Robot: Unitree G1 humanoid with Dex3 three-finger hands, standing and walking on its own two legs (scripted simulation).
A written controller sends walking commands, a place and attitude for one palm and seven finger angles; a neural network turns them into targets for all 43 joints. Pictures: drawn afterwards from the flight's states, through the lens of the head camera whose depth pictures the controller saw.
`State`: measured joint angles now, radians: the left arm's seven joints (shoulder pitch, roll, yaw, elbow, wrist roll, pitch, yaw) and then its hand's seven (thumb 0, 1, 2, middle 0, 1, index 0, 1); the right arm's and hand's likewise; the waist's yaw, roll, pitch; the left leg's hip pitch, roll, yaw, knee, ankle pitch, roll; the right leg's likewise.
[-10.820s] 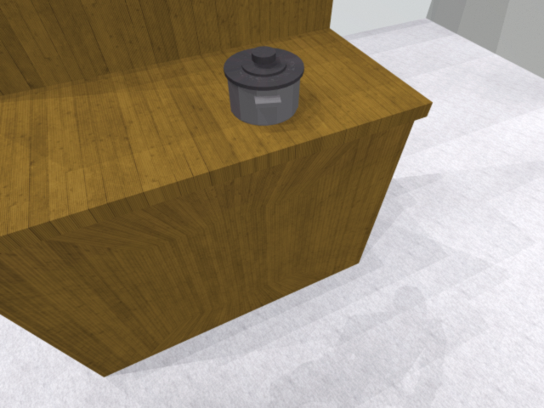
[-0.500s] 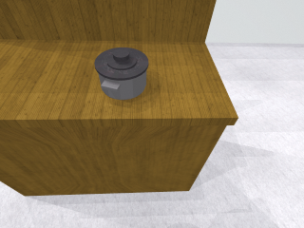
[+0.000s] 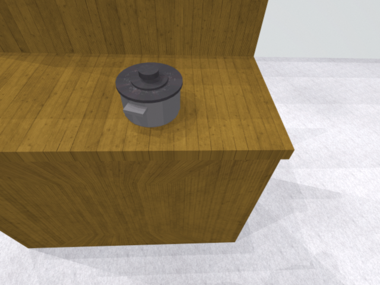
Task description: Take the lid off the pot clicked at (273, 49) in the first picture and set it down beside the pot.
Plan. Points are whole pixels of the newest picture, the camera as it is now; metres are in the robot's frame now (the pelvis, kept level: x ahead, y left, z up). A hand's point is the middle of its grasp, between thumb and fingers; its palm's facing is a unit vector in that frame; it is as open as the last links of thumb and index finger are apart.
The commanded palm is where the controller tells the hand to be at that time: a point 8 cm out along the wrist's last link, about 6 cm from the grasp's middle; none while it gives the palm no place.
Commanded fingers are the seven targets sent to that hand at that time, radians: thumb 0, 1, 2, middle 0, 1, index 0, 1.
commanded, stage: shuffle to correct the standing spot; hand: left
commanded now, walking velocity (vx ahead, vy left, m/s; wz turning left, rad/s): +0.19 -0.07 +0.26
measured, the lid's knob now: (148, 71) +0.56 +0.14 +0.16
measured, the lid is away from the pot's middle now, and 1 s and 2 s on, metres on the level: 0.00 0.00 0.00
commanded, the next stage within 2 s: come to a stop and stand still in 0.48 s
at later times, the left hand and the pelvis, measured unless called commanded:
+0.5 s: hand out of the picture +0.10 +0.17 -0.18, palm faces +0.12 -0.98 -0.14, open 7.4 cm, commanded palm none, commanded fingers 0.00 0.90 0.90 -0.20 -0.30 -0.20 -0.30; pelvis +0.10 +0.00 +0.00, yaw +6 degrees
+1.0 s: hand (146, 245) +0.25 +0.13 -0.17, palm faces +0.10 -0.96 -0.27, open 7.3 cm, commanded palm none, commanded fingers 0.00 0.90 0.90 -0.20 -0.30 -0.20 -0.30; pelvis +0.15 -0.07 -0.02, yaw +6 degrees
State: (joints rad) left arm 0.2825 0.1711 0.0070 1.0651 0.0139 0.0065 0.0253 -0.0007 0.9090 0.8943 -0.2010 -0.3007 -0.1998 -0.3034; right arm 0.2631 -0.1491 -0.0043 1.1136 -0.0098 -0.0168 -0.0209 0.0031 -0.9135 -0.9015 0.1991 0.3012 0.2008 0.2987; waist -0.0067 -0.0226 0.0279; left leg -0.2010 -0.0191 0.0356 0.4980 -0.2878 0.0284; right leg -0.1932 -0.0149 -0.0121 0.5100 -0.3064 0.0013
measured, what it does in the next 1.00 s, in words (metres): walks ahead: right foot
